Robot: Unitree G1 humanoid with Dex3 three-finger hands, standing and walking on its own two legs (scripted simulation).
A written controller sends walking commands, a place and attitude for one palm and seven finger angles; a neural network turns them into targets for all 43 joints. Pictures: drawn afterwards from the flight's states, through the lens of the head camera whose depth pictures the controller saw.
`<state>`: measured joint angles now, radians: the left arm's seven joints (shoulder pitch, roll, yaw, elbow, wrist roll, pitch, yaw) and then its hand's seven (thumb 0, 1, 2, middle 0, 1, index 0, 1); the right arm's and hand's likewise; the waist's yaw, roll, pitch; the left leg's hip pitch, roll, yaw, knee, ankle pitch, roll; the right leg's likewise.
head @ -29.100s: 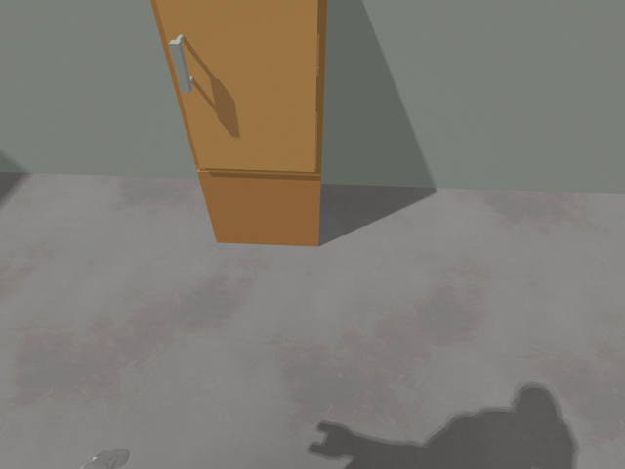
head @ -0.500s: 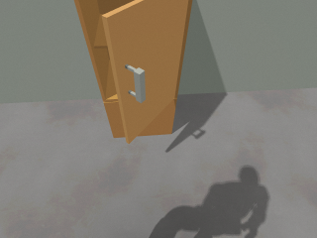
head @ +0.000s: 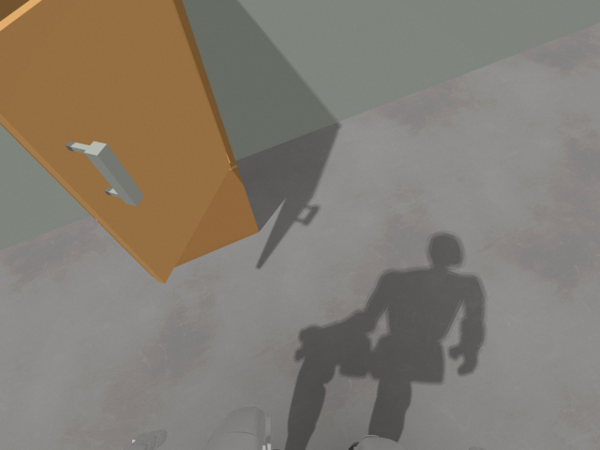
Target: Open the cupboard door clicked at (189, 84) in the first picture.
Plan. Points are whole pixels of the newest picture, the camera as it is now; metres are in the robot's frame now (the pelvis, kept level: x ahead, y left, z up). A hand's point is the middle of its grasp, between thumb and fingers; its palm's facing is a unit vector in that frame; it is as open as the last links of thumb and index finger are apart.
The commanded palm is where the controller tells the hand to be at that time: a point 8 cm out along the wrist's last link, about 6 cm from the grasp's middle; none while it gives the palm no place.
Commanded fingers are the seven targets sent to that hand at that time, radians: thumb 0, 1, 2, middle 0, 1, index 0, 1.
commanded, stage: walk to a spot facing it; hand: left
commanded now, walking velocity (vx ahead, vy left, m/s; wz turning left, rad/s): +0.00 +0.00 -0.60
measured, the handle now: (105, 173) +0.50 +0.36 +0.03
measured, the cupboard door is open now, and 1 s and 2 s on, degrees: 47 47 47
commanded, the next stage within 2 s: none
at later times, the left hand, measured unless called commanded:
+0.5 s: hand (174, 447) +0.12 +0.22 -0.17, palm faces -0.20 -0.96 -0.22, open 7.4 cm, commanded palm none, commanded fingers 0.00 0.90 0.90 -0.20 -0.30 -0.20 -0.30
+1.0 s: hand (271, 400) +0.19 +0.07 -0.14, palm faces -0.54 -0.81 -0.22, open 7.4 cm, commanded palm none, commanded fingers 0.00 0.90 0.90 -0.20 -0.30 -0.20 -0.30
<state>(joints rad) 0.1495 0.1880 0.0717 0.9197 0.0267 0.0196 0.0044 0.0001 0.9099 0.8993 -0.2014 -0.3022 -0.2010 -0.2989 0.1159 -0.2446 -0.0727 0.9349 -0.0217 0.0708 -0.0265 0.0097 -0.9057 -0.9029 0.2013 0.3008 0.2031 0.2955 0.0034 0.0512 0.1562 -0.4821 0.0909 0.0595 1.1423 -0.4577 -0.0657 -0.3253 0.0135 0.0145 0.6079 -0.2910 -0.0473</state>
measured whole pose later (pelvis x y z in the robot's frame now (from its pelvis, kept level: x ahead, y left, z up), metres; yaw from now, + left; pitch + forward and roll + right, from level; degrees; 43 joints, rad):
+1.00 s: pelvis +0.04 -0.05 +0.01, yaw -34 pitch +1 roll +1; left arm 0.25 0.18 0.05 0.95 0.03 -0.02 -0.02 0.00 0.91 0.90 -0.20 -0.30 -0.20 -0.30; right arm 0.20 -0.25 -0.07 0.92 -0.03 0.04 0.01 0.01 -0.91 -0.90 0.20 0.30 0.20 0.30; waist -0.01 0.02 0.07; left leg -0.53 0.10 0.03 1.00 -0.29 -0.08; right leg -0.17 0.05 0.04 0.41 -0.25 -0.07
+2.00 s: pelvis +0.28 -0.40 +0.01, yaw -58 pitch +0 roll +3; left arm 0.28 0.17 0.05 1.05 0.01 -0.09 0.01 -0.03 0.95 0.90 -0.20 -0.30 -0.20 -0.30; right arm 0.20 -0.17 -0.05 1.02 -0.02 0.00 -0.02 0.01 -0.92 -0.90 0.20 0.30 0.20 0.30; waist -0.03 0.02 0.05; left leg -0.62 0.12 0.03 1.07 -0.17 -0.03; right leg -0.06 0.10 -0.10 0.29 -0.25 -0.14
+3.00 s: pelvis +0.46 -0.83 +0.00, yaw -27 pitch +2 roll +0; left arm 0.15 0.19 0.05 0.89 0.03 -0.02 0.02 -0.01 0.92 0.90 -0.21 -0.30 -0.21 -0.30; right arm 0.08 -0.27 -0.08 0.91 -0.02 0.05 0.01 0.01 -0.91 -0.90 0.19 0.30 0.20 0.29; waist -0.02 -0.03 0.10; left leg -0.52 0.07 0.09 0.97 -0.39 -0.06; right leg -0.24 -0.14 -0.31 0.56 -0.33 0.00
